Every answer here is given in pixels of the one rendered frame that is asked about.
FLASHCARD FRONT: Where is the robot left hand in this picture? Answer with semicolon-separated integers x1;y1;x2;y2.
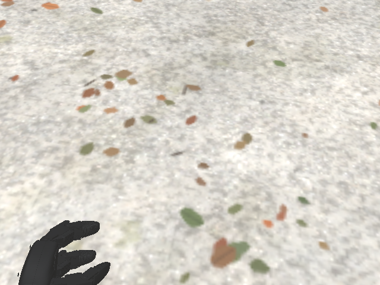
18;220;110;285

